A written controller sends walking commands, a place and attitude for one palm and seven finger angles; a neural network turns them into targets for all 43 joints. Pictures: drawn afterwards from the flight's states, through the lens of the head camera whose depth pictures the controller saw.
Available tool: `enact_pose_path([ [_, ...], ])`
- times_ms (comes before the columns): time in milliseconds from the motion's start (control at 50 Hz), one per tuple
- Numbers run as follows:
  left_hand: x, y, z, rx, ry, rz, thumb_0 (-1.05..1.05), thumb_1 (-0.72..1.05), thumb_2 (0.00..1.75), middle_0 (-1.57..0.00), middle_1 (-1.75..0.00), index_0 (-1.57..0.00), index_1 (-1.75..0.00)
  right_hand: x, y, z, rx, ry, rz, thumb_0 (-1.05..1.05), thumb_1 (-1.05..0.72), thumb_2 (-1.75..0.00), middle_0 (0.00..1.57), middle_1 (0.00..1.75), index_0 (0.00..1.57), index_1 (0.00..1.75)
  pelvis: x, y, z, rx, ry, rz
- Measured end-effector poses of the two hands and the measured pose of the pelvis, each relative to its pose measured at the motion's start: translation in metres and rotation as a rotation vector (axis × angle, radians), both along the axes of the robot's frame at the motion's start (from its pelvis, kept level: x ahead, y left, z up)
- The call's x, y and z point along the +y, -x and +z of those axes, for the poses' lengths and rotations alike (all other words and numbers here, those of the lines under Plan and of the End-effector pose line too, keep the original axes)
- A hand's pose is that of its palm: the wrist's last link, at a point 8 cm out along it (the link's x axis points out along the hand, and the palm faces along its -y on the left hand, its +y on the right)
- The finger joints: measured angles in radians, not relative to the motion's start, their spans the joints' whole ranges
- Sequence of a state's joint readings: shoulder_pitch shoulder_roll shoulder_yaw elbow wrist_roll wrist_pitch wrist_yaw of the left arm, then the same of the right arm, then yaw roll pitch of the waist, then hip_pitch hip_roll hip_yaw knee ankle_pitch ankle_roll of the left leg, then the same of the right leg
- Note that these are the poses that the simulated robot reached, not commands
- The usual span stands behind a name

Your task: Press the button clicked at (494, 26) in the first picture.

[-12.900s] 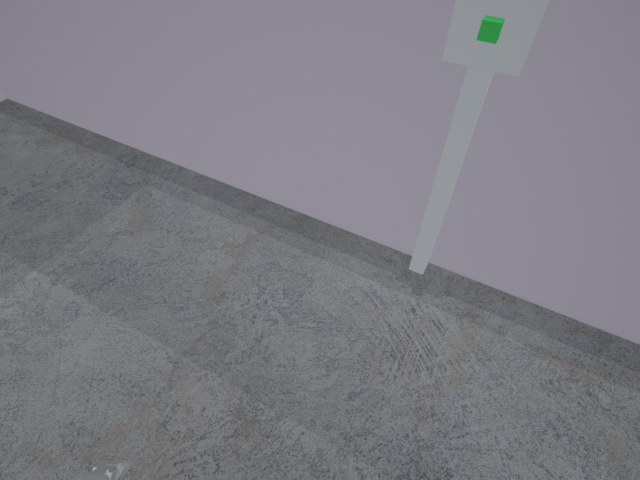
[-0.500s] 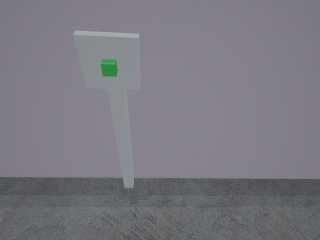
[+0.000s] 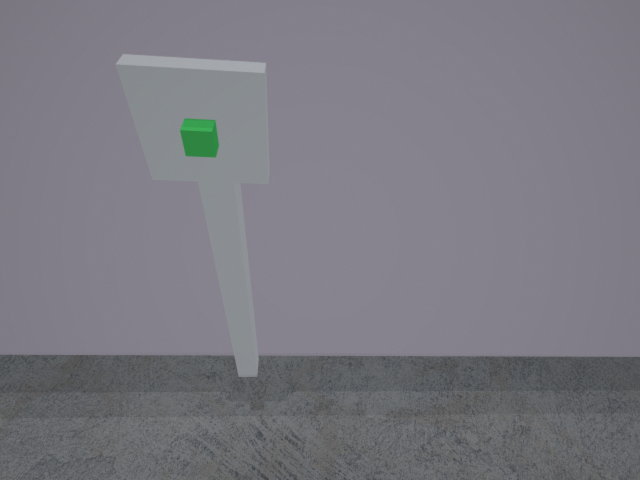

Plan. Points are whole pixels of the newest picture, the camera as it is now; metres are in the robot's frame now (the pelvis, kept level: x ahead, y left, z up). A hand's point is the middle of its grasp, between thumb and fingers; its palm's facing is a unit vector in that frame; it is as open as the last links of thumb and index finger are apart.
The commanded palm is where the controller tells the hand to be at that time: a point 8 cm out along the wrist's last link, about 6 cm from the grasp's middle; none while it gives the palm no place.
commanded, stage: come to a stop and stand still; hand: left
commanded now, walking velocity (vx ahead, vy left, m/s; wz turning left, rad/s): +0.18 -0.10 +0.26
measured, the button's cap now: (200, 136) +0.51 +0.20 +0.16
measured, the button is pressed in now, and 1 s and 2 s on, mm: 0 0 0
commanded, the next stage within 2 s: look again from close up in 0.96 s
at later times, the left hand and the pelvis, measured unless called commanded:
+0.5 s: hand out of the picture +0.03 +0.16 -0.17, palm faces +0.10 -0.98 -0.17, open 7.3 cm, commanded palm none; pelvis +0.03 +0.00 +0.00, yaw +2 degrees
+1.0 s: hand out of the picture -0.01 +0.15 -0.17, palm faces +0.05 -0.99 -0.16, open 7.4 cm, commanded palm none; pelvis +0.02 +0.00 +0.00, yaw +3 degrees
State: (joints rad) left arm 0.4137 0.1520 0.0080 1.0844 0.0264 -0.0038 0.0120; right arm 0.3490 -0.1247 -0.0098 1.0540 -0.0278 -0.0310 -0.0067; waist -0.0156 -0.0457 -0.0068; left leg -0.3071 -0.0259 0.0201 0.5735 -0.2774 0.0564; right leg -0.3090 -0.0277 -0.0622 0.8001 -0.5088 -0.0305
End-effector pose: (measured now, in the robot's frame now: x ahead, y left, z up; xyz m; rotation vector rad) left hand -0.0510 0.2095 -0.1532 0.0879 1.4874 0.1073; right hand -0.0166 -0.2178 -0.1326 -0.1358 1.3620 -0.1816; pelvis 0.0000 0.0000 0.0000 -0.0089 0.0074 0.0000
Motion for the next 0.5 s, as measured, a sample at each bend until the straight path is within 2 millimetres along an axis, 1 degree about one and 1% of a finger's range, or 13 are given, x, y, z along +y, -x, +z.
enact_pose_path([
  [60, -0.004, -0.032, 0.007, -0.070, -0.013, -0.004, 0.01, 0.90, 0.89, -0.20, -0.30, -0.20, -0.30, 0.000, 0.001, -0.002, 0.023, -0.025, -0.011, 0.01, -0.90, -0.90, 0.20, 0.30, 0.20, 0.30, -0.006, -0.007, 0.004, 0.003, 0.001, 0.007],
  [100, -0.008, -0.052, 0.007, -0.130, -0.030, 0.003, 0.01, 0.90, 0.89, -0.20, -0.30, -0.20, -0.30, -0.002, -0.001, -0.008, 0.045, -0.042, -0.009, 0.01, -0.90, -0.90, 0.20, 0.30, 0.20, 0.30, -0.012, -0.014, 0.000, 0.002, -0.013, 0.016],
  [140, -0.010, -0.065, 0.007, -0.162, -0.054, 0.021, 0.01, 0.91, 0.89, -0.20, -0.30, -0.20, -0.30, -0.005, -0.007, -0.014, 0.069, -0.052, 0.005, 0.01, -0.90, -0.90, 0.20, 0.30, 0.20, 0.30, -0.016, -0.021, -0.003, -0.007, -0.009, 0.027],
  [180, -0.011, -0.073, 0.009, -0.178, -0.064, 0.042, 0.01, 0.92, 0.89, -0.20, -0.30, -0.20, -0.30, -0.007, -0.018, -0.014, 0.081, -0.055, 0.024, 0.01, -0.90, -0.90, 0.20, 0.30, 0.20, 0.30, -0.018, -0.028, -0.001, -0.011, -0.001, 0.046],
  [260, -0.010, -0.080, 0.011, -0.170, -0.067, 0.058, 0.01, 0.93, 0.89, -0.20, -0.30, -0.20, -0.30, -0.007, -0.050, -0.009, 0.053, -0.041, 0.057, 0.01, -0.91, -0.90, 0.20, 0.30, 0.19, 0.30, -0.017, -0.037, 0.004, -0.021, 0.001, 0.061],
  [340, -0.006, -0.080, 0.005, -0.141, -0.052, 0.076, 0.01, 0.93, 0.89, -0.20, -0.30, -0.20, -0.30, -0.012, -0.073, -0.006, 0.021, 0.001, 0.068, 0.03, -0.93, -0.90, 0.20, 0.30, 0.20, 0.30, -0.010, -0.043, 0.001, -0.036, -0.001, 0.056],
  [400, -0.002, -0.079, 0.004, -0.123, -0.047, 0.077, 0.01, 0.92, 0.89, -0.20, -0.30, -0.20, -0.30, -0.013, -0.089, -0.001, -0.022, 0.022, 0.075, 0.03, -0.93, -0.90, 0.20, 0.30, 0.19, 0.30, -0.006, -0.041, 0.002, -0.031, -0.010, 0.047],
  [500, 0.004, -0.075, 0.008, -0.120, -0.055, 0.067, 0.01, 0.91, 0.89, -0.20, -0.30, -0.20, -0.30, -0.012, -0.109, 0.003, -0.091, 0.024, 0.099, 0.02, -0.92, -0.90, 0.20, 0.30, 0.19, 0.30, -0.003, -0.032, 0.004, -0.018, -0.007, 0.042],
])
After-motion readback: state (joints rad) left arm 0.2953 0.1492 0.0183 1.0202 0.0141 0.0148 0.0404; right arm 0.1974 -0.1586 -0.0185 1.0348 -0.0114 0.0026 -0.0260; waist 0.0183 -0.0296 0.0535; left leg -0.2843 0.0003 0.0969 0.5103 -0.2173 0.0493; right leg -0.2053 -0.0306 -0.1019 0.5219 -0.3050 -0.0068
